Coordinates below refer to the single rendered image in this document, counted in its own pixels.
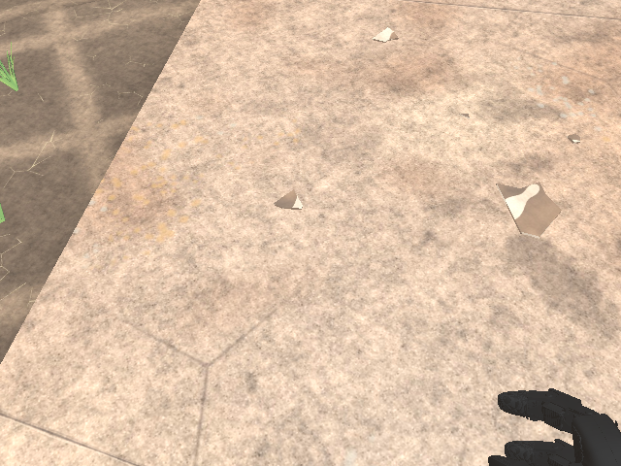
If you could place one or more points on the right robot hand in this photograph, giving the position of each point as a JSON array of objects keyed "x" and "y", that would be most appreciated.
[{"x": 596, "y": 438}]

